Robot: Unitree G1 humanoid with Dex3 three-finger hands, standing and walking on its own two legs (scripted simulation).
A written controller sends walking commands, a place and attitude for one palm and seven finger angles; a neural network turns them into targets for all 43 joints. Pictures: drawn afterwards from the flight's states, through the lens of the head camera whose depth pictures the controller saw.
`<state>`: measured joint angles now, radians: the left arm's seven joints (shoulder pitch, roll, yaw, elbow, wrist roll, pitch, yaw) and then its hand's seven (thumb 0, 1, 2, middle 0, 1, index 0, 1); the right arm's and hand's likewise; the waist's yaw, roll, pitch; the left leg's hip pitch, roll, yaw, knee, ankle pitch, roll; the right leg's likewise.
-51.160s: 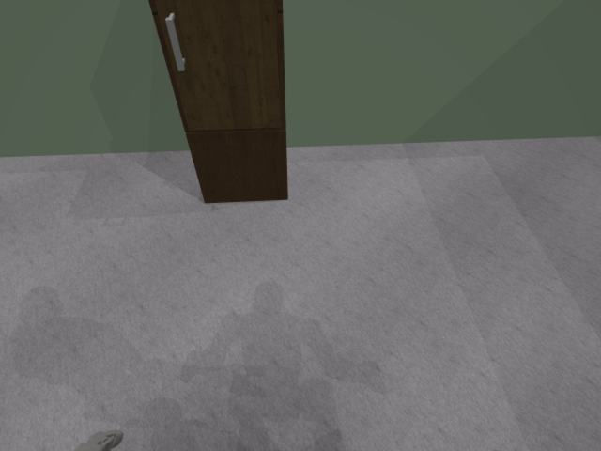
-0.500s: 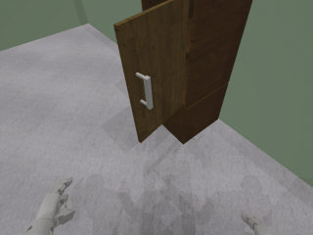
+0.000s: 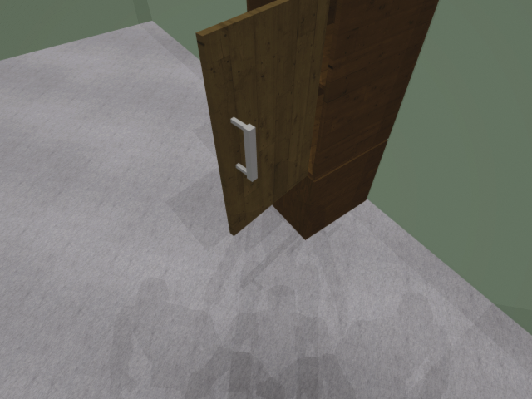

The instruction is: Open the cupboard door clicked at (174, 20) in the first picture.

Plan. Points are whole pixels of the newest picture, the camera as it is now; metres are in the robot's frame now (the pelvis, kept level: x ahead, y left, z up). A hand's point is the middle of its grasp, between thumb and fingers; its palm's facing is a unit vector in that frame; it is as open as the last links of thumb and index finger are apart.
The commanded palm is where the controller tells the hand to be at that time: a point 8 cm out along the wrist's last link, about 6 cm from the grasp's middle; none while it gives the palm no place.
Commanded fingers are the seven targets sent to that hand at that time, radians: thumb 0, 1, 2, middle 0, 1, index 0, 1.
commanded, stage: let the arm hang, fingers relaxed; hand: left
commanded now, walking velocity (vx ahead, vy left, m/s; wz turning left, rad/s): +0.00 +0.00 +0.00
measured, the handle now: (244, 150) +0.61 +0.09 -0.01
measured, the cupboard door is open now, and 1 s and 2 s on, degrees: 100 100 100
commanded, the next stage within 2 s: look to check the result in 0.44 s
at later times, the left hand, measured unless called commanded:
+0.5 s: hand out of the picture +0.08 +0.20 -0.16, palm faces -0.01 -0.97 -0.25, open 7.4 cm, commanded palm none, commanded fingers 0.00 0.90 0.90 -0.20 -0.30 -0.20 -0.30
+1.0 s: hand out of the picture +0.08 +0.22 -0.16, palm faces -0.01 -0.95 -0.30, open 7.4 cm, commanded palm none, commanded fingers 0.00 0.90 0.90 -0.20 -0.30 -0.20 -0.30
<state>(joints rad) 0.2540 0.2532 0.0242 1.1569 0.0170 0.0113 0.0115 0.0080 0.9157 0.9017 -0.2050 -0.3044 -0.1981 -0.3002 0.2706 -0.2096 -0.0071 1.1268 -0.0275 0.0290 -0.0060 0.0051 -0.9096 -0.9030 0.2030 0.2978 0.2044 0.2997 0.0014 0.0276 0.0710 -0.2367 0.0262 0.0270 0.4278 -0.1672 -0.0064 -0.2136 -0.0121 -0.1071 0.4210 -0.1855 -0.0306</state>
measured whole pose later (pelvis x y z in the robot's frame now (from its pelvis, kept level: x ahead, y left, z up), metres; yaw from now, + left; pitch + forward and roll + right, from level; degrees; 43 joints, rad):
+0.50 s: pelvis +0.02 +0.00 +0.01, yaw +0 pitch -1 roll +0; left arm 0.14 0.22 0.01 1.13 0.02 -0.02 0.01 0.00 0.91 0.90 -0.21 -0.30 -0.20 -0.30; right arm 0.16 -0.23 0.00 1.13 -0.03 0.00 -0.01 0.00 -0.91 -0.90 0.20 0.30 0.20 0.30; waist -0.01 0.01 0.06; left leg -0.16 0.02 0.04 0.34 -0.16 -0.01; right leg -0.15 -0.02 -0.10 0.36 -0.19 -0.02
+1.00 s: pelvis +0.04 -0.01 +0.01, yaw +0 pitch -1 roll +0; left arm 0.15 0.26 0.01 1.15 0.02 -0.02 0.01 0.01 0.91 0.90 -0.20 -0.30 -0.20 -0.30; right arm 0.14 -0.27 0.00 1.14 -0.02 0.01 -0.01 0.00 -0.91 -0.90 0.20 0.30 0.20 0.30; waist 0.00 0.02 0.06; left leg -0.13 0.03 0.03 0.31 -0.16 -0.02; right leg -0.11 -0.01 -0.10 0.32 -0.19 -0.03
